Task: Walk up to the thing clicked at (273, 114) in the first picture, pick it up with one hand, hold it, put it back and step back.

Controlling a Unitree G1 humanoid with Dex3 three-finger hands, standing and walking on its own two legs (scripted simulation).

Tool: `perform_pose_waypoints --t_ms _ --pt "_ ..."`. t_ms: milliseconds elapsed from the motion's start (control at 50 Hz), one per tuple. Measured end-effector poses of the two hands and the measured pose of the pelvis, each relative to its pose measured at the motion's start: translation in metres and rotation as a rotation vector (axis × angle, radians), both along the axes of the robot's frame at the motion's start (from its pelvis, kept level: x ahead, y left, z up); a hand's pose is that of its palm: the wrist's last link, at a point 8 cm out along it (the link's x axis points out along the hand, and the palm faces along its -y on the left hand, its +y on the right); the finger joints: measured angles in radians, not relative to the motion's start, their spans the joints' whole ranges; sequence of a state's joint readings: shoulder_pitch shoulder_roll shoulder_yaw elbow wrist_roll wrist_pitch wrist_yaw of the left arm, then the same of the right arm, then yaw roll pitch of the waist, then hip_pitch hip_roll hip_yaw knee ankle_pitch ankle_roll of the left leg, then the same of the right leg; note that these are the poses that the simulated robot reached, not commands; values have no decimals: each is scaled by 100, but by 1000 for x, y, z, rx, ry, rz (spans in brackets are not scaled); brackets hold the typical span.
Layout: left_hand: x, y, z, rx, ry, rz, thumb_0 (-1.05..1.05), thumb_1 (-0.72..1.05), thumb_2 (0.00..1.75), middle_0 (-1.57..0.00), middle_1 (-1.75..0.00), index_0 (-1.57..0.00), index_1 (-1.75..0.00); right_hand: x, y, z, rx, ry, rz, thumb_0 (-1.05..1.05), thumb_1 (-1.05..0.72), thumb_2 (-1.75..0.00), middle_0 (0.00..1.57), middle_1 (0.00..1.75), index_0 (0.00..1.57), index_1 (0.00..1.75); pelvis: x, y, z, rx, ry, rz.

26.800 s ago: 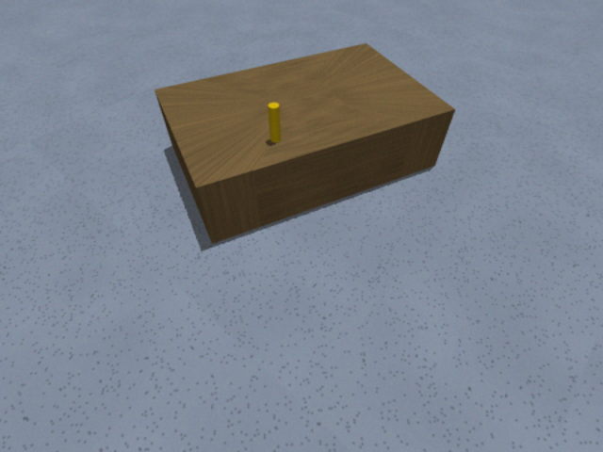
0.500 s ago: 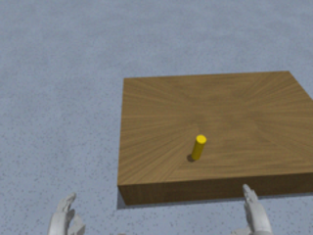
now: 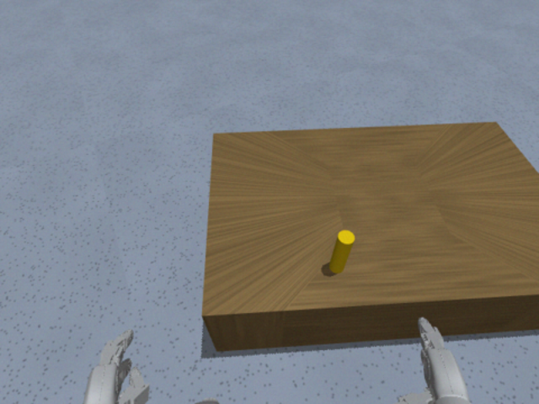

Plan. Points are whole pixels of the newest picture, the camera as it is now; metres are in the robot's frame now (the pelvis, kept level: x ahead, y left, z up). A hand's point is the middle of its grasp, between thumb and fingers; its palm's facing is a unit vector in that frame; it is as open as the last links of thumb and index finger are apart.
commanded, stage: stand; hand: right
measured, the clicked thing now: (341, 252) +0.53 -0.21 -0.31
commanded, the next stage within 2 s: none
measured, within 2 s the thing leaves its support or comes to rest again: neither
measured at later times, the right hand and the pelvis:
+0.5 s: hand out of the picture +0.11 -0.24 -0.11, palm faces -0.02 +0.93 -0.36, open 8.5 cm; pelvis +0.00 +0.00 +0.02, yaw +0 degrees
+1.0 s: hand out of the picture +0.05 -0.23 -0.10, palm faces +0.00 +0.93 -0.36, open 7.4 cm; pelvis +0.00 +0.02 +0.06, yaw -1 degrees
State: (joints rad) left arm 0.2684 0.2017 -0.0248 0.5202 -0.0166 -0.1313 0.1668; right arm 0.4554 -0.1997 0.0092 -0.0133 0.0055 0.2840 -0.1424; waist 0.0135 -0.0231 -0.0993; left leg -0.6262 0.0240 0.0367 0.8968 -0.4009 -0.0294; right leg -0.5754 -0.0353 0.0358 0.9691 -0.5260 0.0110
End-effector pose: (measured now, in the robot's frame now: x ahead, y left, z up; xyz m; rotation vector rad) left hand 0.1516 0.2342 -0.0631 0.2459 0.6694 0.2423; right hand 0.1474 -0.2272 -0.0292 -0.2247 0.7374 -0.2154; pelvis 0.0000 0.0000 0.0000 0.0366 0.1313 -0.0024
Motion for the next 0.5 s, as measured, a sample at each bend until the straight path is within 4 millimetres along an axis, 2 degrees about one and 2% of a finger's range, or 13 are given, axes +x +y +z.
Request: perform_pose_waypoints --t_ms 100,180,280,380,500 --pt "0 1 0 5 1 0 2 90 90 -21 -30 -20 -30 -1 0 -1 -1 2 -3 -1 50 -9 9 9 8 10 0 0 0 0 2 0" --pt "0 2 0 8 0 1 2 90 90 -21 -30 -20 -30 0 0 0 -4 0 -2 -1 34 -25 14 18 13 18 0 0 0 0 3 -1" --pt "-6 13 -15 54 191 -138 1 90 90 -21 -30 -20 -30 1 -17 -25 -59 64 111 -1 4 -53 18 25 17 25 -2 2 7 -20 -65 -2" --pt "-24 38 -15 39 292 -89 1 90 90 -21 -30 -21 -30 -19 -39 -39 -65 184 95 0 -32 -74 20 28 19 28 -1 3 15 -33 -96 -2" --pt "-54 59 -14 45 399 -23 1 90 90 -21 -30 -20 -30 -49 -53 -46 -71 302 41 0 -68 -85 20 30 20 30 4 3 24 -39 -120 -5"
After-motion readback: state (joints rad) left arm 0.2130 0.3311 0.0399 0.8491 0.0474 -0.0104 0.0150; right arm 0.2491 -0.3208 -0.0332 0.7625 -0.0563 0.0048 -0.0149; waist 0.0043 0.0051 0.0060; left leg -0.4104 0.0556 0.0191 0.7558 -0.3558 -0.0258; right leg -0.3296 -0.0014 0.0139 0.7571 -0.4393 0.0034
